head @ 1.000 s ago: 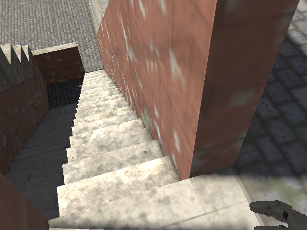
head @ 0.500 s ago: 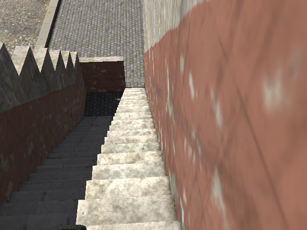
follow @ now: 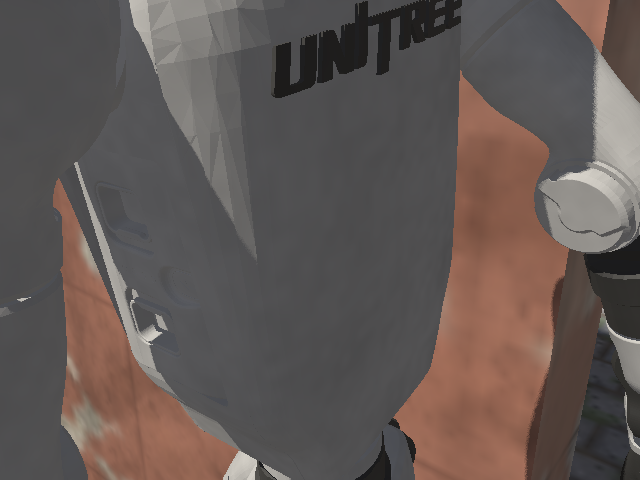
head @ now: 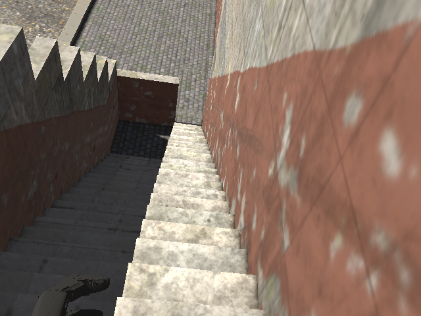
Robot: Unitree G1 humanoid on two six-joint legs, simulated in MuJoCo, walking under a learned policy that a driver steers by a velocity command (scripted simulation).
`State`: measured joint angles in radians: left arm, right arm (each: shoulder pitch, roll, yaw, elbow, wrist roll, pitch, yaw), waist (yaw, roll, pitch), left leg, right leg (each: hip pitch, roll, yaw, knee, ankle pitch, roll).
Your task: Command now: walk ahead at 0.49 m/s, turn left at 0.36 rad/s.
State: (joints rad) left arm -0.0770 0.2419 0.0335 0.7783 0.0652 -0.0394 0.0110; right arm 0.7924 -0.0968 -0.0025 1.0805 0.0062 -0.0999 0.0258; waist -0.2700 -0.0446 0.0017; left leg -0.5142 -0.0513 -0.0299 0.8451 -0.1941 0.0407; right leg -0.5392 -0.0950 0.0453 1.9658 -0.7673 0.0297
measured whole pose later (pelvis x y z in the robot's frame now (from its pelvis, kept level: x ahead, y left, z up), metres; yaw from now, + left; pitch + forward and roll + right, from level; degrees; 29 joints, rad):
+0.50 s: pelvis +0.15 +0.12 -0.14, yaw -7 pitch -7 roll +2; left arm 0.34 0.17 0.03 0.85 -0.01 0.01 0.00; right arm 0.17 -0.29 -0.05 0.63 -0.04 0.03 0.00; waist 0.10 0.04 0.10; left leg -0.58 -0.07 0.30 1.82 -0.63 -0.11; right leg -0.35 0.06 -0.04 0.51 0.51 -0.18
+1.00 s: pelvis +0.19 +0.07 -0.19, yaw -30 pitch -1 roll +20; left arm 0.23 0.24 0.09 0.61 -0.09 0.15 -0.04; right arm 0.12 -0.32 -0.02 0.73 -0.11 -0.03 0.11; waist 0.19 -0.12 0.04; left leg -0.41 0.02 0.47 1.53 -0.91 -0.21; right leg -0.55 0.02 0.34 0.80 -0.16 0.23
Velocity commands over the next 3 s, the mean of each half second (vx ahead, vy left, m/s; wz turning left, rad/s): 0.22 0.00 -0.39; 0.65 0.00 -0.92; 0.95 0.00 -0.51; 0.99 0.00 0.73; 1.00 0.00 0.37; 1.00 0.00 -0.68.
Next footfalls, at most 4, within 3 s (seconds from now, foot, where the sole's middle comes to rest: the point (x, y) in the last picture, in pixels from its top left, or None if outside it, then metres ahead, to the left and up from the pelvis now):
0.48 right None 0.31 0.05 -0.91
0.58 left None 0.21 0.20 -0.75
0.78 right None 0.31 0.00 -0.94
1.30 right None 0.20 -0.35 -0.95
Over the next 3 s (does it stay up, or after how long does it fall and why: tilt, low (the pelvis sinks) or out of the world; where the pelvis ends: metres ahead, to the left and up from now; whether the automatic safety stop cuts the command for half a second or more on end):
stays up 1.02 -0.37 -0.79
